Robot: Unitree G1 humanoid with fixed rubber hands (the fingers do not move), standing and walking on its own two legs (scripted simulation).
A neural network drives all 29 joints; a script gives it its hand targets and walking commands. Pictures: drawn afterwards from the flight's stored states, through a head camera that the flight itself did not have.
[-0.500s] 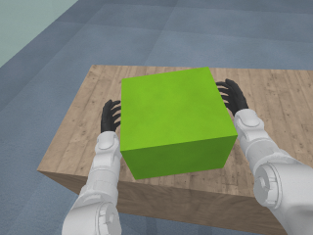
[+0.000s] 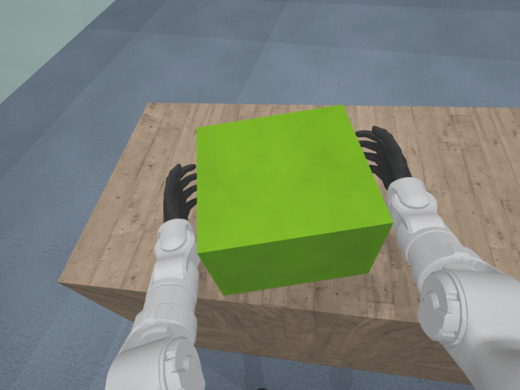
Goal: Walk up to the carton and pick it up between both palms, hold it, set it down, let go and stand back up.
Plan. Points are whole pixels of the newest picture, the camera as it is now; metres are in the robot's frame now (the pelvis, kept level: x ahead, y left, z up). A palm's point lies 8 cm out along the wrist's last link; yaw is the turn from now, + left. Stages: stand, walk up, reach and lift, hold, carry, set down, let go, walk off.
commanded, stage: set down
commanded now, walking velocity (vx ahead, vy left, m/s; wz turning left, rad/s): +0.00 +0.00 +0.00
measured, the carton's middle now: (282, 200) +0.43 +0.10 +0.00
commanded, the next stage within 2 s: none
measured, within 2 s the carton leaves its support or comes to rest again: neither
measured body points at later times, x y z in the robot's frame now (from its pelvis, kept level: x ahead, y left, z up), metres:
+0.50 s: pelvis +0.00 +0.00 +0.00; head +0.09 +0.00 +0.44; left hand +0.36 +0.26 +0.03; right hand +0.49 -0.07 +0.05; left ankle +0.03 +0.13 -0.74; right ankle -0.03 -0.09 -0.74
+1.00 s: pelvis -0.01 +0.00 -0.01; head +0.10 -0.01 +0.43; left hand +0.35 +0.26 +0.02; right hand +0.50 -0.07 +0.04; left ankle +0.03 +0.13 -0.74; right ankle -0.03 -0.09 -0.74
